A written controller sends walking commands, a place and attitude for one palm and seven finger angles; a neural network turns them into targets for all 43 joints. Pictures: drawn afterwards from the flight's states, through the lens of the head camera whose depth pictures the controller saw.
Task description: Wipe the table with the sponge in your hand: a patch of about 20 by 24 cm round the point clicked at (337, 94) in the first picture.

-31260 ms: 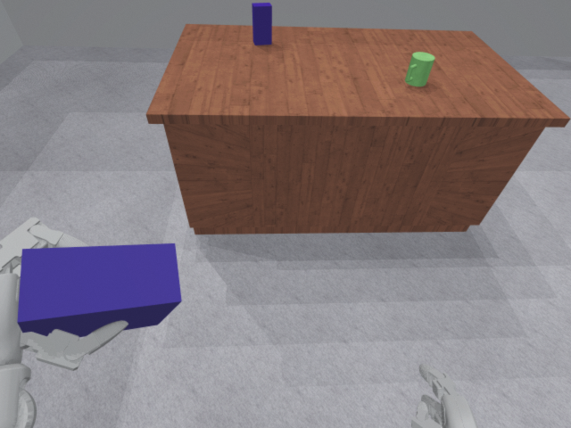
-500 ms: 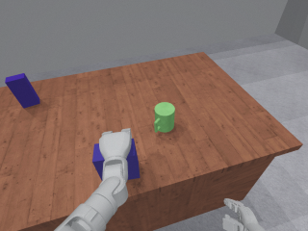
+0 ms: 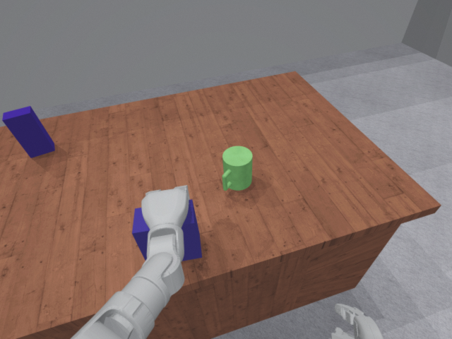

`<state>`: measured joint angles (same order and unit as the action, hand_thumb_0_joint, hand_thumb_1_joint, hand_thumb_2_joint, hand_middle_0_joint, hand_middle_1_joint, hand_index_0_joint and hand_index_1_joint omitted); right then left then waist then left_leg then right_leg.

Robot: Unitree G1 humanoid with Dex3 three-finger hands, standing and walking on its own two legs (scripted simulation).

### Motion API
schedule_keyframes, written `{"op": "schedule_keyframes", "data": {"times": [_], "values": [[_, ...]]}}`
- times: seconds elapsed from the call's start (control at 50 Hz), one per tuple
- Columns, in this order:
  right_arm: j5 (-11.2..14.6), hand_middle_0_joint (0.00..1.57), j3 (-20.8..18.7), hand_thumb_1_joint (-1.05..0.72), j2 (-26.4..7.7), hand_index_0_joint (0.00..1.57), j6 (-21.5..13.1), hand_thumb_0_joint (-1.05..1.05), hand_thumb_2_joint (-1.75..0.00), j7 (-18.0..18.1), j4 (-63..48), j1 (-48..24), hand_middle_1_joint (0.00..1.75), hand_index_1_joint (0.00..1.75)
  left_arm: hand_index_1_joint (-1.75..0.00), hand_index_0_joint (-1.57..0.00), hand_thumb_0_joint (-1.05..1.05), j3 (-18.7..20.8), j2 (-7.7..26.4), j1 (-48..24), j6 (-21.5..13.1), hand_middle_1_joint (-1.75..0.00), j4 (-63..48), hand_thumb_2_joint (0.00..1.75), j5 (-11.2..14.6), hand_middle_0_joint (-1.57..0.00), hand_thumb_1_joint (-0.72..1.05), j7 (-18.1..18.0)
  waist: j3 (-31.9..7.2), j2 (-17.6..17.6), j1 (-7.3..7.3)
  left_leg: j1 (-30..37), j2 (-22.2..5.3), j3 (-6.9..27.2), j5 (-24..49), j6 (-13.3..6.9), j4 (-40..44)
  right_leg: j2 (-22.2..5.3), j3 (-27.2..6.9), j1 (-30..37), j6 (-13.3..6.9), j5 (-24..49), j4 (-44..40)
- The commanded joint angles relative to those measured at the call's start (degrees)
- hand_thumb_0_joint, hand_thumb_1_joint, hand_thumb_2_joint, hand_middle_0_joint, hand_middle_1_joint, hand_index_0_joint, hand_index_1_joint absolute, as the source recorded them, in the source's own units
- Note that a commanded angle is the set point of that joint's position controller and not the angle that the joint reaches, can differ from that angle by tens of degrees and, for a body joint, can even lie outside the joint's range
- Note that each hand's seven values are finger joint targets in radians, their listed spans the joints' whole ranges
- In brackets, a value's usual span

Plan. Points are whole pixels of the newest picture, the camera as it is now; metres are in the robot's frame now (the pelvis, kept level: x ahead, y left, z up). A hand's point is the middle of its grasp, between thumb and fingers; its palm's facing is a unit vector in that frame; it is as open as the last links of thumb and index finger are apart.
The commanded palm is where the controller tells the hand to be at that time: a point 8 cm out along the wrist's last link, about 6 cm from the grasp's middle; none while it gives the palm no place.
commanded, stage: wipe back along the third lane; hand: left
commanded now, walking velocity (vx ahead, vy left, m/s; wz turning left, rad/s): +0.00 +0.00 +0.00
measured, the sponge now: (172, 240) +0.33 +0.16 -0.05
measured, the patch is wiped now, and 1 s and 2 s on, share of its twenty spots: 1.00 1.00 1.00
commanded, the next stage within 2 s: slide back across to the middle lane in 0.16 s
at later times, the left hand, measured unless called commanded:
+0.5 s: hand (166, 221) +0.34 +0.17 +0.01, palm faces -0.02 -0.09 -1.00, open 10.2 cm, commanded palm +0.29 +0.18 +0.06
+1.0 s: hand (130, 236) +0.30 +0.23 +0.02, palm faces -0.02 -0.11 -0.99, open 10.2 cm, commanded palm +0.26 +0.23 +0.06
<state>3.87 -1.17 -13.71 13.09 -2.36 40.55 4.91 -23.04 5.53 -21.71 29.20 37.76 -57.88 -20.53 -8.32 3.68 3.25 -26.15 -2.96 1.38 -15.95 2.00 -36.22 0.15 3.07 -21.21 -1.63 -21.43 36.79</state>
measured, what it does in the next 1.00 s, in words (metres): stands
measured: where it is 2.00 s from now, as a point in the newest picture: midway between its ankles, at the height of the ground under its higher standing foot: outside the picture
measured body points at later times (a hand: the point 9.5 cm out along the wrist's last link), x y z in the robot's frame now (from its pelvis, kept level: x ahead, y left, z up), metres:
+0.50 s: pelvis +0.00 +0.00 +0.00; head -0.01 -0.02 +0.45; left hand +0.34 +0.17 +0.07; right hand +0.19 -0.23 -0.11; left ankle +0.02 +0.15 -0.72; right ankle -0.03 -0.10 -0.72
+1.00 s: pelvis +0.02 +0.01 +0.00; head +0.01 -0.02 +0.45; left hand +0.29 +0.23 +0.07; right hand +0.24 -0.22 -0.08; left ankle +0.02 +0.15 -0.72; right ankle -0.03 -0.10 -0.72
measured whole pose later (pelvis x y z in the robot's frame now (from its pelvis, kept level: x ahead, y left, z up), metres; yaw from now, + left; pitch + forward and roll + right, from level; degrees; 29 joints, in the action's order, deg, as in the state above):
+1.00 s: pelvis +0.02 +0.01 +0.00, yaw -1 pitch +4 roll +0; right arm 3.8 -0.6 -14.5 9.2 -0.7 36.4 3.2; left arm -13.3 15.3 -2.5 21.1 15.7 -57.8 -14.6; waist -6.3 3.7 4.0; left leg -21.3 -2.7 0.4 -16.8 1.6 -34.3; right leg -0.2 2.1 -16.1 -0.8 -21.2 33.5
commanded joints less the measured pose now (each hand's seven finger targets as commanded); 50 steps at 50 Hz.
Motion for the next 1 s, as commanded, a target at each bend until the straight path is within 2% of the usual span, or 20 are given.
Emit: {"op": "schedule_keyframes", "data": {"times": [0.0,0.08,0.12,0.18,0.22,0.24,0.26,0.32,0.38,0.44,0.5,0.52,0.6,0.72,0.74,0.8,0.82,0.88,0.92,0.98], "values": [[0.11,0.20,-1.56,-0.90,-6.07,0.20,-2.70,0.00,-0.90,0.52,-9.15,-9.75,0.30,0.30,-1.60,-1.20,0.00,2.10,1.63,-7.32,-0.39,-1.60,-2.10,1.30,1.57,-1.20,0.10,0.99,-6.67,-11.48,-0.56,6.57,4.55,-4.19,9.68,-3.90,1.91,2.20,-0.09,1.45,-1.18,19.62,-7.43],[0.22,0.20,-1.57,-0.90,-5.97,0.20,-2.89,0.00,-0.90,0.50,-9.00,-9.47,0.30,0.30,-1.60,-1.20,0.00,1.12,0.83,-9.38,-0.32,-1.60,-1.59,1.30,1.00,-1.20,0.10,0.91,-5.46,-9.92,-1.10,7.03,4.38,-4.05,8.83,-3.93,2.13,2.51,0.32,-0.27,-1.42,17.04,-7.37],[0.17,0.20,-1.66,-0.90,-6.16,0.20,-2.85,0.00,-0.90,0.56,-9.17,-9.50,0.30,0.30,-1.60,-1.20,0.00,3.39,2.82,-8.17,-0.20,-1.60,-1.66,1.30,0.99,-1.20,0.10,1.05,-7.25,-10.21,-0.22,6.91,4.35,-3.70,9.63,-3.86,2.30,2.55,0.21,1.08,-1.57,18.30,-7.41],[0.12,0.20,-1.47,-0.90,-6.05,0.20,-2.93,0.00,-0.90,0.78,-9.46,-9.50,0.30,0.30,-1.60,-1.20,0.00,2.65,2.53,-8.60,-0.42,-1.60,-2.17,1.30,1.37,-1.20,0.10,0.98,-6.83,-10.03,-0.59,6.62,4.57,-4.25,8.63,-3.92,2.08,2.30,-0.09,0.87,-1.27,17.22,-7.49],[0.19,0.20,-1.44,-0.90,-6.12,0.20,-2.91,0.00,-0.90,0.99,-9.35,-9.75,0.30,0.30,-1.60,-1.20,0.00,4.34,3.73,-8.93,-0.28,-1.60,-1.76,1.30,1.34,-1.20,0.10,0.99,-6.74,-10.34,-0.20,6.39,4.41,-3.77,8.59,-3.83,2.46,2.44,0.01,0.94,-1.37,16.95,-7.73],[0.17,0.20,-1.35,-0.90,-6.18,0.20,-2.90,0.00,-0.90,1.04,-9.41,-9.51,0.30,0.30,-1.60,-1.20,0.00,2.93,2.87,-9.62,-0.40,-1.60,-1.65,1.30,1.05,-1.20,0.10,0.94,-5.94,-10.48,-0.93,6.46,4.44,-3.93,8.33,-3.89,2.30,2.43,0.07,0.25,-1.27,16.37,-7.47],[0.23,0.20,-1.36,-0.90,-6.03,0.20,-2.96,0.00,-0.90,1.08,-9.45,-9.67,0.30,0.30,-1.60,-1.20,0.00,3.61,3.37,-8.96,-0.27,-1.60,-1.53,1.30,1.08,-1.20,0.10,0.92,-6.15,-10.31,-0.32,6.52,4.51,-4.01,8.01,-3.90,2.46,2.32,0.08,0.30,-1.21,15.52,-7.82],[0.03,0.20,-1.35,-0.90,-6.22,0.20,-3.16,0.00,-0.90,1.56,-9.87,-9.96,0.30,0.30,-1.60,-1.20,0.00,8.44,8.54,-7.95,-0.43,-1.60,-4.09,1.30,1.11,-1.20,0.10,0.80,-8.80,-9.77,0.94,6.97,4.59,-3.94,9.04,-3.89,2.75,2.24,-0.47,3.06,-1.26,17.07,-7.92],[0.13,0.20,-1.14,-0.90,-6.02,0.20,-3.29,0.00,-0.90,1.96,-10.43,-10.18,0.30,0.30,-1.60,-1.20,0.00,7.91,8.45,-6.81,-0.26,-1.60,-6.28,1.30,1.03,-1.20,0.10,0.90,-8.00,-9.52,0.68,7.73,4.67,-4.39,9.03,-4.04,3.05,2.14,-0.76,3.32,-0.99,16.87,-8.33],[0.21,0.20,-0.88,-0.90,-6.24,0.20,-3.26,0.00,-0.90,2.27,-10.71,-10.58,0.30,0.30,-1.60,-1.20,0.00,9.39,11.17,-7.49,0.21,-1.60,-8.02,1.30,0.14,-1.20,0.10,1.38,-6.27,-8.69,0.62,8.28,4.60,-4.31,8.75,-4.17,3.79,2.20,-0.91,3.16,-1.00,15.83,-9.00],[0.21,0.20,-0.78,-0.90,-6.15,0.20,-3.51,0.00,-0.90,2.23,-11.30,-11.17,0.30,0.30,-1.60,-1.20,0.00,10.86,12.84,-3.40,0.42,-1.60,-11.09,1.30,-0.19,-1.20,0.10,1.86,-8.72,-7.44,1.97,9.41,4.91,-4.40,11.46,-4.16,3.68,2.10,-1.04,5.77,-1.16,20.12,-8.48],[0.21,0.20,-0.93,-0.90,-6.34,0.20,-3.42,0.00,-0.90,2.22,-11.39,-11.37,0.30,0.30,-1.60,-1.20,0.00,12.93,14.95,-3.22,0.32,-1.60,-12.66,1.30,-0.21,-1.20,0.10,2.05,-9.66,-6.90,2.29,10.13,4.66,-4.11,12.87,-4.11,3.89,2.11,-1.03,7.08,-1.35,22.03,-8.20],[0.45,0.20,-0.65,-0.90,-6.39,0.20,-4.14,0.00,-0.90,2.14,-12.03,-11.81,0.30,0.30,-1.60,-1.20,0.00,12.05,14.30,2.35,0.23,-1.60,-16.07,1.30,0.58,-1.20,0.10,3.39,-7.52,-8.71,1.98,10.55,4.85,-4.63,13.57,-4.37,3.92,2.01,-1.24,7.63,-0.79,24.80,-8.82],[0.64,0.20,-0.68,-0.90,-7.01,0.20,-5.00,0.00,-0.90,2.26,-12.69,-11.78,0.30,0.30,-1.60,-1.20,0.00,13.59,16.67,6.74,-1.48,-1.60,-21.18,1.30,0.94,-1.20,0.10,6.08,-6.08,-7.61,1.50,11.78,4.87,-3.88,14.80,-4.54,4.27,2.09,-1.09,7.80,-0.90,26.35,-9.04],[0.55,0.20,-0.66,-0.90,-6.77,0.20,-5.18,0.00,-0.90,2.36,-13.16,-11.58,0.30,0.30,-1.60,-1.20,0.00,11.81,15.15,6.92,-2.17,-1.60,-22.97,1.30,1.10,-1.20,0.10,6.46,-6.25,-6.57,1.05,12.33,4.93,-4.24,14.88,-4.74,4.04,2.04,-1.11,7.63,-0.81,26.78,-8.68],[0.46,0.20,-0.69,-0.90,-6.75,0.20,-5.76,0.00,-0.90,2.15,-12.94,-10.93,0.30,0.30,-1.60,-1.20,0.00,12.11,15.62,9.60,-4.02,-1.60,-24.14,1.30,0.74,-1.20,0.10,7.20,-6.17,-6.34,0.96,12.73,4.94,-3.91,16.33,-4.68,3.47,2.00,-0.76,7.20,-0.89,28.93,-8.36],[0.35,0.20,-0.94,-0.90,-6.92,0.20,-5.80,0.00,-0.90,2.11,-12.86,-10.65,0.30,0.30,-1.60,-1.20,0.00,13.77,17.13,9.78,-4.65,-1.60,-24.71,1.30,0.43,-1.20,0.10,7.24,-6.37,-6.14,1.11,13.03,4.80,-3.48,16.90,-4.60,3.64,2.17,-0.99,7.38,-1.19,29.27,-8.35],[0.04,0.20,-1.19,-0.90,-6.68,0.20,-6.49,0.00,-0.90,2.01,-13.19,-10.00,0.30,0.30,-1.60,-1.20,0.00,12.31,15.20,11.78,-6.36,-1.60,-26.16,1.30,0.29,-1.20,0.10,6.91,-6.19,-6.99,0.73,12.92,4.64,-3.81,16.85,-4.69,3.14,2.20,-0.37,6.49,-1.06,29.50,-7.71],[-0.19,0.20,-1.28,-0.90,-6.93,0.20,-6.52,0.00,-0.90,2.04,-12.97,-10.37,0.30,0.30,-1.60,-1.20,0.00,15.63,18.02,13.03,-7.11,-1.60,-26.52,1.30,-0.12,-1.20,0.10,6.16,-7.07,-7.08,1.63,12.94,4.66,-3.29,17.55,-4.49,3.15,2.32,-0.81,7.01,-1.35,30.40,-7.76],[-0.29,0.20,-1.44,-0.90,-6.48,0.20,-6.93,0.00,-0.90,1.83,-13.46,-10.11,0.30,0.30,-1.60,-1.20,0.00,13.55,15.33,15.72,-7.31,-1.60,-28.03,1.30,-0.47,-1.20,0.10,5.09,-7.56,-5.96,1.51,12.79,4.55,-3.84,18.10,-4.31,2.58,2.21,0.00,6.66,-1.28,30.99,-6.59]]}}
